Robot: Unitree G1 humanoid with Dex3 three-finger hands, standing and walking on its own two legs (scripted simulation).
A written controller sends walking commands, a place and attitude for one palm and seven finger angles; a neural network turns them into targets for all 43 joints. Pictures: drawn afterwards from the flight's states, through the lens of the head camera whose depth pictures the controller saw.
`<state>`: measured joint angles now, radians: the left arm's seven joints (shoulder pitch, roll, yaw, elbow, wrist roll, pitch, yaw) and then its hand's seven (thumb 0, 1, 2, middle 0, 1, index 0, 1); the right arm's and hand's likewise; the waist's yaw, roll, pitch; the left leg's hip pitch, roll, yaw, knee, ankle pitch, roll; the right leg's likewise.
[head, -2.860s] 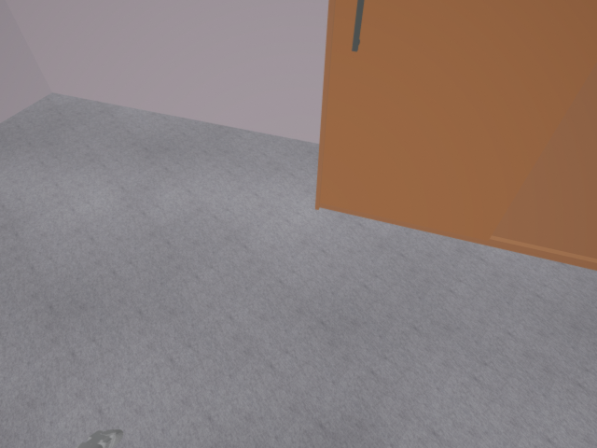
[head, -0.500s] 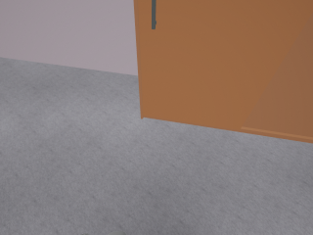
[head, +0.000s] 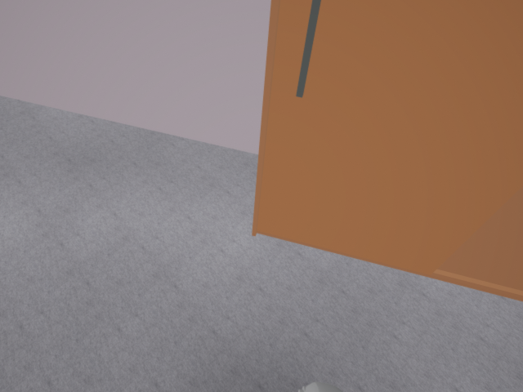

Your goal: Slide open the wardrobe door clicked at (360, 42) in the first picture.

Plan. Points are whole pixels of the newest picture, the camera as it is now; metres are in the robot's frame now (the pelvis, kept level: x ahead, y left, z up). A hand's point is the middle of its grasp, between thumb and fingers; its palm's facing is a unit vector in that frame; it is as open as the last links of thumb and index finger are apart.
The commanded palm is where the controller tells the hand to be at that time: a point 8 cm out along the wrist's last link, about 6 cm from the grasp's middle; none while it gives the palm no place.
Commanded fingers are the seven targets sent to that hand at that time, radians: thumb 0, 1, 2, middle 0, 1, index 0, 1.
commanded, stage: turn to face it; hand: left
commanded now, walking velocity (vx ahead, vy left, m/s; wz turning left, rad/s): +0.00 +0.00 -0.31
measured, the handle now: (310, 39) +0.83 -0.04 +0.16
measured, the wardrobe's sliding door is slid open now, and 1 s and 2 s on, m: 0.00 0.00 0.00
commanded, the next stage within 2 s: take the last steps up to it in 0.32 s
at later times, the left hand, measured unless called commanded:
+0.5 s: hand out of the picture +0.12 +0.13 -0.17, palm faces -0.05 -0.97 -0.22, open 7.3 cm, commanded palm none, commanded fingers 0.00 0.90 0.90 -0.20 -0.30 -0.20 -0.30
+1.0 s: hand (219, 348) +0.23 +0.09 -0.17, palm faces -0.20 -0.96 -0.19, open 7.4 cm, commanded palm none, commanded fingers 0.00 0.90 0.90 -0.20 -0.30 -0.20 -0.30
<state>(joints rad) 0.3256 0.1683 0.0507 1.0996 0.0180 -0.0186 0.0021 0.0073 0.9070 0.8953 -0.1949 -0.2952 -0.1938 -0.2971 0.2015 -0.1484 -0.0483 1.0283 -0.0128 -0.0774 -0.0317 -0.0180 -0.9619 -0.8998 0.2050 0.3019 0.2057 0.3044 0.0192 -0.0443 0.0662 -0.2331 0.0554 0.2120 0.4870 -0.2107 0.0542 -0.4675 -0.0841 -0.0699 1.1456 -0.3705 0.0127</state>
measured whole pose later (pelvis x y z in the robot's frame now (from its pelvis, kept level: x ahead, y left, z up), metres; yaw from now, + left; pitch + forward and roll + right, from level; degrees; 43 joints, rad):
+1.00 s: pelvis +0.13 -0.08 -0.01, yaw -12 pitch +0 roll +1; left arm 0.21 0.18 0.07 1.05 0.02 -0.01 -0.04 0.01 0.91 0.90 -0.19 -0.30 -0.19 -0.30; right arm 0.46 -0.11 -0.04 1.15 -0.03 -0.03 -0.02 0.01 -0.91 -0.90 0.20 0.30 0.20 0.30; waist -0.05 0.00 0.05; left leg -0.06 0.11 0.16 0.45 -0.38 -0.07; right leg -0.36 -0.07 -0.11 0.58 -0.25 0.00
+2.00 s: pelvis +0.32 -0.14 -0.01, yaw -10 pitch -2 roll +1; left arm 0.17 0.18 0.04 0.98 0.03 0.01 0.03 0.00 0.91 0.90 -0.19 -0.30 -0.19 -0.30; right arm 0.18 -0.19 -0.08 1.03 -0.01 0.06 -0.02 0.00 -0.92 -0.90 0.20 0.30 0.20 0.30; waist -0.02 0.04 0.08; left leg -0.36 0.06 0.09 0.74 -0.44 -0.02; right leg -0.28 -0.04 -0.07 0.60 -0.30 -0.02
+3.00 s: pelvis +0.30 -0.13 +0.00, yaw -9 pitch -2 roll +0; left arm 0.24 0.15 0.01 1.10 0.01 -0.03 0.04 0.01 0.95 0.89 -0.20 -0.30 -0.20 -0.30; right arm 0.30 -0.15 0.00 1.09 -0.02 -0.01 -0.04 0.02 -0.94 -0.90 0.20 0.30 0.20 0.30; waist -0.02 0.03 0.00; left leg -0.16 0.03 0.04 0.53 -0.33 -0.01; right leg -0.19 0.01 -0.09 0.52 -0.30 -0.04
